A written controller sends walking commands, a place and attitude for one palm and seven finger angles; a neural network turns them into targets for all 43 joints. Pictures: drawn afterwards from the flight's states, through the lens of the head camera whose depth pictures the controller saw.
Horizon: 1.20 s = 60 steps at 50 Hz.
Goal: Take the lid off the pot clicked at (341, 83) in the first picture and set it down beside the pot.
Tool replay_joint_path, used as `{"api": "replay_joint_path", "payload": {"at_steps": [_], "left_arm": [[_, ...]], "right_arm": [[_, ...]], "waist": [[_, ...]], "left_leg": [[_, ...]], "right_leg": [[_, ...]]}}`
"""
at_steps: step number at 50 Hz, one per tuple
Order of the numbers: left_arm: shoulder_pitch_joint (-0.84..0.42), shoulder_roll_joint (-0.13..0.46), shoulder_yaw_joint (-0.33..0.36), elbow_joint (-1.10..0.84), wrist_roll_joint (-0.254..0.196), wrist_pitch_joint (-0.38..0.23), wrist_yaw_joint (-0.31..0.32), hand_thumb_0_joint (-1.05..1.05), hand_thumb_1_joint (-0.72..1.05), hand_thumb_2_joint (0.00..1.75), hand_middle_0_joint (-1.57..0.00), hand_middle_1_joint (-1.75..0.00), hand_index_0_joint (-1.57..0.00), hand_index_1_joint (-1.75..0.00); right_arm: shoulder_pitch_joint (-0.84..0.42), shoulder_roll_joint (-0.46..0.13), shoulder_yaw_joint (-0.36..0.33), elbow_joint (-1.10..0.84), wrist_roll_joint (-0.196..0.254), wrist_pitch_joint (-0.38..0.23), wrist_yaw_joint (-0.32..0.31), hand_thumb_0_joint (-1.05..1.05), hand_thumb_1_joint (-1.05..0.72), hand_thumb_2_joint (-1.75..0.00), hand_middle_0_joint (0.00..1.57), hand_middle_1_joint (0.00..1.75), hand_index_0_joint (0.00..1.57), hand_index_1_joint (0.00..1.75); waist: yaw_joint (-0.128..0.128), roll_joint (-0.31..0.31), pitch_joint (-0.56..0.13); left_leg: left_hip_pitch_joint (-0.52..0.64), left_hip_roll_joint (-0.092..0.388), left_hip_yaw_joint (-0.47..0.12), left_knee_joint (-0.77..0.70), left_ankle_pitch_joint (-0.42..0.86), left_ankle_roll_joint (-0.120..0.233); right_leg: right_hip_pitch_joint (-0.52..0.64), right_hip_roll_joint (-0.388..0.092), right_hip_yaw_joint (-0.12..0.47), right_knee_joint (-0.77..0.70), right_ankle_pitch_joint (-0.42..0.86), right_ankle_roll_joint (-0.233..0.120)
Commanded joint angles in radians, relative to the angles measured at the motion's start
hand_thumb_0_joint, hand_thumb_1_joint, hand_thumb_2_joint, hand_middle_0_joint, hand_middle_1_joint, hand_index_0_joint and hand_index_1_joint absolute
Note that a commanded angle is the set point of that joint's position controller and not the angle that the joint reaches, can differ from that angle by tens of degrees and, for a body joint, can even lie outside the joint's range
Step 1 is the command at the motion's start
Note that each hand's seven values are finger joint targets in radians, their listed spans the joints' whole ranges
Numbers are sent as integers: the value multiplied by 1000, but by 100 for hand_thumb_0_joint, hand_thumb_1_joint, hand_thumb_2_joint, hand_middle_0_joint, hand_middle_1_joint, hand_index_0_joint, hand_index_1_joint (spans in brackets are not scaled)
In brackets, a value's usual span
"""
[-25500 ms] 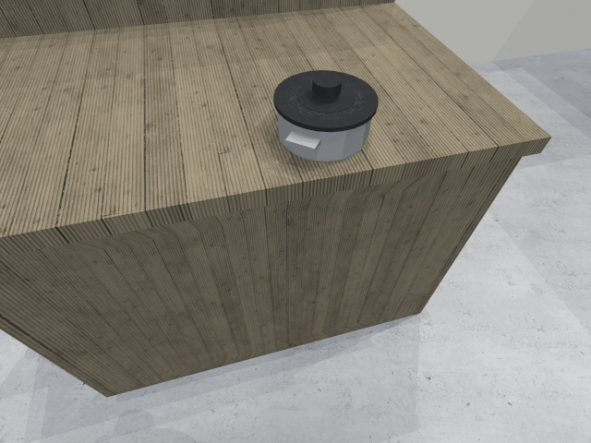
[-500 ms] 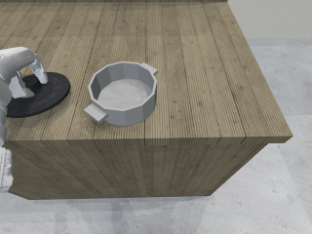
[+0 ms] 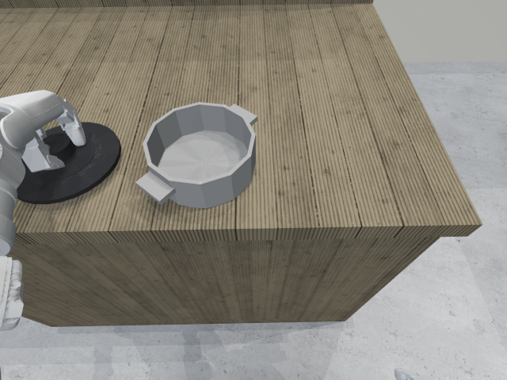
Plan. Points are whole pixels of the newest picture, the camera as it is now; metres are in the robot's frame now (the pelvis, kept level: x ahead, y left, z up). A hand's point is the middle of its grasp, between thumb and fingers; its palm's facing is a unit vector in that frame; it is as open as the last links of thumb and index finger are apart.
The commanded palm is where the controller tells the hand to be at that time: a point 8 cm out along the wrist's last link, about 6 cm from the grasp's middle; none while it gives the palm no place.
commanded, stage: open the fingers wide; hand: left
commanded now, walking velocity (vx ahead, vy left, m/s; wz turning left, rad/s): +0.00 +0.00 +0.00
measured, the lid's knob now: (56, 148) +0.46 +0.31 +0.10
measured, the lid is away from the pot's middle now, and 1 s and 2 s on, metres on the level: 0.23 0.23 0.23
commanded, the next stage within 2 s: raise the empty hand in 1.14 s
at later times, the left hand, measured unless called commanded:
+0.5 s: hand (46, 151) +0.43 +0.31 +0.12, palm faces -0.39 -0.08 -0.92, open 7.9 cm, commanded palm +0.44 +0.31 +0.18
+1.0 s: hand (41, 151) +0.43 +0.31 +0.12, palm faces -0.38 -0.09 -0.92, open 10.6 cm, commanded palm +0.43 +0.32 +0.18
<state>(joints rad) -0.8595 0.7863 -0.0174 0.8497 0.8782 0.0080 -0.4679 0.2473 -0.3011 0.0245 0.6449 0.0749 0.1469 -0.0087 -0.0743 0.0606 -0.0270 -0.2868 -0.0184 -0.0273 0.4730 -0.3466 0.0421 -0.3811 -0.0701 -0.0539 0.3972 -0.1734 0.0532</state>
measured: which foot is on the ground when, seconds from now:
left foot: down 0.00-1.00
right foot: down 0.00-1.00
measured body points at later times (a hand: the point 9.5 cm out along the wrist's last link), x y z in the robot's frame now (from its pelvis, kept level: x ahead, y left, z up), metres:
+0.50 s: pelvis -0.01 -0.01 +0.00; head +0.06 -0.01 +0.44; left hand +0.45 +0.31 +0.17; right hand +0.04 -0.28 -0.13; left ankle -0.08 +0.09 -0.74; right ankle +0.00 -0.17 -0.74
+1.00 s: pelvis -0.02 +0.00 +0.00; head +0.05 +0.00 +0.44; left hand +0.45 +0.32 +0.18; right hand +0.03 -0.28 -0.13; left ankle -0.08 +0.09 -0.74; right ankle +0.00 -0.17 -0.74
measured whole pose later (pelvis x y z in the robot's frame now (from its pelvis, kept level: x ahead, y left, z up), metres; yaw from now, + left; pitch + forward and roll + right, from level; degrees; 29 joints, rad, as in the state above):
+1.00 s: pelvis -0.02 +0.00 +0.00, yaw -2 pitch +11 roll -2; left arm -0.92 0.85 0.01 0.98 0.93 -0.14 -0.42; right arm 0.27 -0.29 0.02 0.65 0.08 0.23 -0.06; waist -0.09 0.03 -0.04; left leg -0.38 -0.01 0.00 0.55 -0.36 0.04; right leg -0.46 -0.05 -0.03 0.43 -0.15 0.05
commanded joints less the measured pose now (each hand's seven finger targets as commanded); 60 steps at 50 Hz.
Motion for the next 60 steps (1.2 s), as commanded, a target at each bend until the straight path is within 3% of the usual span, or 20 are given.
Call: {"api": "replay_joint_path", "payload": {"at_steps": [1, 2, 3, 4, 8, 12, 14, 18, 22, 25, 27, 30, 34, 42, 46, 48, 50, 53, 56, 60], "left_arm": [[-402, 333, 98, -156, 5, 1, 31, 0, 48, 117, -96, -95, -95, -96], [-509, 269, 24, -125, 12, 9, 27, 0, 48, 117, -96, -95, -95, -96], [-514, 290, 53, -207, 29, -50, 38, 0, 46, 116, -94, -94, -94, -95], [-479, 320, 85, -166, 41, -72, 53, 0, 45, 115, -93, -93, -93, -94], [-455, 336, 106, -107, 26, -120, 58, 0, 39, 112, -88, -91, -88, -92], [-495, 391, 142, -151, 38, -136, 77, 0, 33, 108, -83, -88, -83, -89], [-475, 361, 122, -97, 35, -135, 76, 0, 30, 107, -80, -87, -80, -87], [-477, 385, 132, -44, 37, -136, 79, 0, 24, 104, -75, -84, -75, -84], [-503, 394, 135, -107, 44, -150, 86, 0, 18, 101, -70, -81, -70, -81], [-437, 401, 147, -14, 30, -147, 81, 0, 14, 99, -67, -79, -66, -79], [-518, 413, 141, -80, 32, -151, 80, 0, 11, 97, -64, -77, -64, -78], [-477, 429, 157, -57, 42, -153, 90, 0, 6, 95, -60, -75, -60, -76], [-459, 402, 135, -10, 40, -148, 82, 0, 1, 92, -55, -72, -55, -73], [-558, 392, 108, -66, 41, -151, 81, 0, -11, 85, -45, -67, -45, -67], [-503, 426, 151, -64, 46, -156, 89, 0, -11, 85, -45, -68, -45, -68], [-483, 371, 109, -39, 42, -150, 83, 0, -11, 85, -45, -67, -45, -67], [-481, 399, 133, -65, 35, -148, 82, 0, -11, 85, -45, -67, -45, -67], [-499, 376, 114, -100, 37, -146, 82, 0, -11, 85, -45, -67, -45, -67], [-476, 405, 146, -99, 34, -146, 85, 0, -11, 86, -45, -67, -45, -67], [-445, 371, 127, -97, 26, -140, 84, 0, -11, 86, -45, -66, -45, -66]], "right_arm": [[41, -158, -54, -93, -1, -15, -13, 0, -90, -90, 20, 30, 20, 30], [38, -159, -51, -75, -1, -10, -22, 0, -90, -90, 20, 30, 20, 30], [51, -154, -58, -74, -6, 7, -32, 0, -90, -90, 20, 30, 20, 30], [43, -157, -59, -77, -7, 17, -38, 0, -90, -90, 20, 30, 20, 30], [35, -149, -55, -81, -7, 49, -45, 0, -90, -90, 20, 30, 20, 30], [34, -146, -56, -85, -7, 62, -47, 0, -90, -90, 20, 30, 20, 30], [38, -144, -53, -78, -4, 63, -49, 0, -90, -90, 20, 30, 20, 30], [56, -151, -54, -71, 1, 69, -56, 0, -90, -90, 20, 30, 20, 30], [51, -145, -56, -77, -3, 70, -55, 0, -90, -90, 20, 30, 20, 30], [66, -156, -56, -69, 3, 73, -57, 0, -90, -90, 20, 30, 20, 30], [57, -154, -56, -77, 3, 75, -60, 0, -90, -90, 20, 30, 20, 30], [66, -156, -57, -75, 4, 72, -60, 0, -90, -90, 20, 30, 20, 30], [67, -155, -52, -76, 5, 73, -60, 0, -90, -90, 20, 30, 20, 30], [74, -154, -53, -72, 6, 64, -68, 0, -90, -90, 20, 30, 20, 30], [75, -153, -53, -76, 1, 64, -64, 0, -90, -90, 20, 30, 20, 30], [64, -149, -52, -78, 1, 65, -61, 0, -90, -90, 20, 30, 20, 30], [59, -158, -55, -80, 6, 70, -57, 0, -90, -90, 20, 30, 20, 30], [52, -149, -54, -87, 1, 68, -55, 0, -90, -90, 20, 30, 20, 30], [56, -151, -53, -84, -2, 68, -54, 0, -90, -90, 20, 30, 20, 30], [49, -153, -55, -82, 1, 67, -49, 0, -90, -90, 20, 30, 20, 30]], "waist": [[-2, 45, -423], [-32, 45, -399], [-19, 6, -396], [-14, 26, -409], [-7, 34, -408], [-2, 103, -469], [-9, 72, -420], [-10, 14, -414], [-6, 101, -444], [-10, 16, -398], [-13, 40, -415], [-7, 76, -420], [-12, 29, -377], [-20, 70, -420], [-7, 74, -446], [-14, 65, -407], [-6, 64, -409], [-11, 99, -418], [-4, 70, -438], [-7, 71, -415]], "left_leg": [[131, -21, -20, 28, 794, 18], [129, -21, -15, 28, 757, 18], [117, -5, -1, 32, 728, 21], [113, -8, 7, 40, 716, 24], [62, -12, 13, 42, 672, 24], [88, -15, 2, 46, 720, 21], [64, -12, 7, 44, 686, 21], [8, -15, 24, 33, 578, 29], [54, -16, 11, 36, 660, 25], [1, -13, 26, 30, 571, 29], [-2, -16, 26, 19, 536, 31], [25, -15, 21, 28, 584, 27], [-20, -13, 29, 18, 507, 27], [24, -14, 20, 25, 533, 26], [37, -10, 14, 38, 616, 20], [21, -10, 17, 35, 600, 20], [27, -6, 17, 33, 618, 18], [50, -9, 12, 38, 631, 19], [48, -8, 8, 42, 662, 18], [69, -5, 4, 46, 698, 14]], "right_leg": [[250, 101, -25, 68, 382, -77], [211, 105, -25, 60, 371, -76], [188, 105, -24, 48, 337, -77], [195, 104, -18, 62, 334, -82], [205, 99, -18, 78, 330, -84], [218, 101, -14, 84, 337, -89], [202, 101, -19, 77, 325, -86], [231, 96, -18, 74, 315, -85], [225, 100, -16, 75, 325, -90], [227, 97, -18, 67, 311, -86], [239, 94, -15, 65, 296, -87], [221, 100, -15, 67, 294, -91], [212, 97, -18, 63, 262, -88], [196, 101, -13, 64, 257, -90], [210, 103, -12, 76, 293, -90], [189, 103, -16, 70, 284, -89], [197, 102, -15, 70, 291, -91], [182, 104, -13, 69, 282, -90], [202, 105, -13, 76, 305, -89], [171, 108, -17, 71, 300, -90]]}}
